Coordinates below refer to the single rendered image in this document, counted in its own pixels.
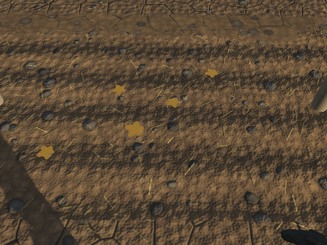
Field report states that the right robot hand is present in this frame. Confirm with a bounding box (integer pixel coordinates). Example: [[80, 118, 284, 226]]
[[281, 229, 327, 245]]

